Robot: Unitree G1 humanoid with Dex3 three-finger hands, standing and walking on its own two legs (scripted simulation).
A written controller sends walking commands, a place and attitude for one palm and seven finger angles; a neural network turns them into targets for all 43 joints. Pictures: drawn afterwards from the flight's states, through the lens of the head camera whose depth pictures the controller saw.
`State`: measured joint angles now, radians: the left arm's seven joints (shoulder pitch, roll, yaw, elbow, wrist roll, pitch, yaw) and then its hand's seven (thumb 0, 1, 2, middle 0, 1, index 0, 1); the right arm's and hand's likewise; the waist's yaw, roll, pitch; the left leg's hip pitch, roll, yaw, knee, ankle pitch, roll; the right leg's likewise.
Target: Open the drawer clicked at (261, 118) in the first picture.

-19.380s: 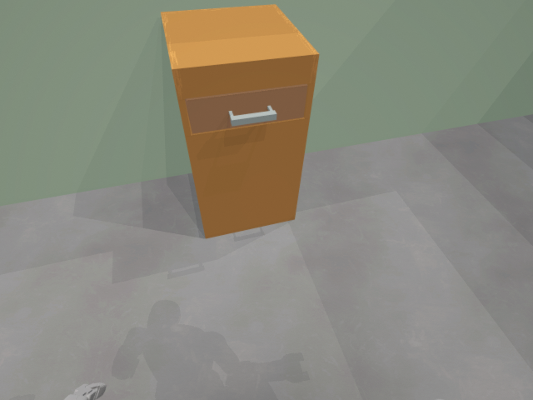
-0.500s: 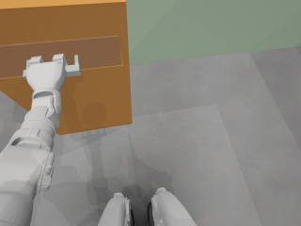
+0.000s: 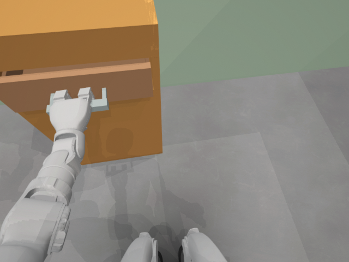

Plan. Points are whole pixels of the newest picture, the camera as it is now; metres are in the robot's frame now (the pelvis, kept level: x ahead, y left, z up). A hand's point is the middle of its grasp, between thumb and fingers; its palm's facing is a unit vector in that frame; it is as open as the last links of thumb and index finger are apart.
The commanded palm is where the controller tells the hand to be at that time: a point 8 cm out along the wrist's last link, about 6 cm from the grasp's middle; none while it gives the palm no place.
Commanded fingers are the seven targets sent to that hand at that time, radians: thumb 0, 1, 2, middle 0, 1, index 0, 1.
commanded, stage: pull the drawer open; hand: left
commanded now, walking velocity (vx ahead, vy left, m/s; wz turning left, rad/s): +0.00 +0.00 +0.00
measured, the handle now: (79, 100) +0.51 +0.23 -0.03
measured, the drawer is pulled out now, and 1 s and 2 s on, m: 0.03 0.16 0.27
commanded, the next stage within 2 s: none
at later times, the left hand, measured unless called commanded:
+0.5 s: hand (80, 146) +0.39 +0.22 -0.05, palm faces -0.04 -0.05 -1.00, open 5.8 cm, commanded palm +0.36 +0.21 +0.00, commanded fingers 0.00 0.90 0.90 -0.40 -1.35 -0.40 -1.35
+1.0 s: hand (80, 172) +0.33 +0.21 -0.05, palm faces -0.01 -0.06 -1.00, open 5.8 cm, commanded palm +0.30 +0.21 +0.00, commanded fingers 0.00 0.90 0.90 -0.40 -1.35 -0.40 -1.35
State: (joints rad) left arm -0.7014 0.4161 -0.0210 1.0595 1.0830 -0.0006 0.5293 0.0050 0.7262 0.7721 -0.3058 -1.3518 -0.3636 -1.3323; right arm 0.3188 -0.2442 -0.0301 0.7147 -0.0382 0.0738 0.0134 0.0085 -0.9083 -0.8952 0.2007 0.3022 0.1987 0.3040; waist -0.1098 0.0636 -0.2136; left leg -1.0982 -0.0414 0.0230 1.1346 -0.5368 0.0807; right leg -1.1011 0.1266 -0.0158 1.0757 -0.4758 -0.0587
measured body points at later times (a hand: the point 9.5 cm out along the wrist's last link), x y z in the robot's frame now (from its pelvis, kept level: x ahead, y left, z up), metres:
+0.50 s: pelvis +0.01 +0.00 +0.01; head +0.11 +0.01 +0.45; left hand +0.39 +0.22 +0.01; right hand +0.09 -0.25 -0.12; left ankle -0.02 +0.07 -0.65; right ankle +0.00 -0.09 -0.65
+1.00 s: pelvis -0.01 +0.00 +0.01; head +0.07 +0.00 +0.46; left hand +0.33 +0.21 +0.01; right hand +0.11 -0.25 -0.12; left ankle -0.02 +0.07 -0.65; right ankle +0.00 -0.09 -0.65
